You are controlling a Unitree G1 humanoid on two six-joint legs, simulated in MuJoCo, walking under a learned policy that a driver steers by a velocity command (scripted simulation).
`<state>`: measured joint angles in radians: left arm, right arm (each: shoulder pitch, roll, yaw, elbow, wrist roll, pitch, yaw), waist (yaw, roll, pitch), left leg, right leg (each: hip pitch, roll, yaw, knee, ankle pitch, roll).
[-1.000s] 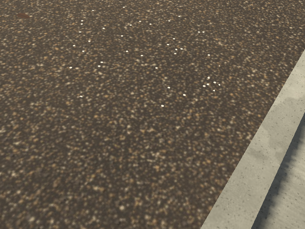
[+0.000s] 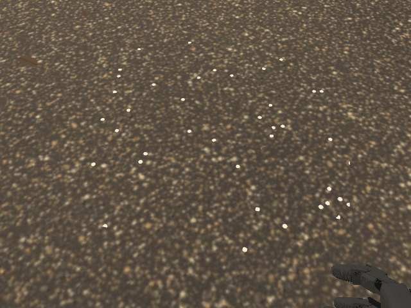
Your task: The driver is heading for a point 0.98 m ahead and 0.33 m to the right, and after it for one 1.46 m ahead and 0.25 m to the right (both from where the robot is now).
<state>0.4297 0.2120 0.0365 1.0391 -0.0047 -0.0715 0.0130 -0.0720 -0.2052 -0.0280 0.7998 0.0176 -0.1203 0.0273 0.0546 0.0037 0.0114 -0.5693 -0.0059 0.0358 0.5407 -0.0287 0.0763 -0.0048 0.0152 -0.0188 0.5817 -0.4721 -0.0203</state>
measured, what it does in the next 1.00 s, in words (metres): walks ahead, turning right: right foot, then left foot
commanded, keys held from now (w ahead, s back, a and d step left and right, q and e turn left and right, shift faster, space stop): w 0.14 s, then no key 0.06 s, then e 0.80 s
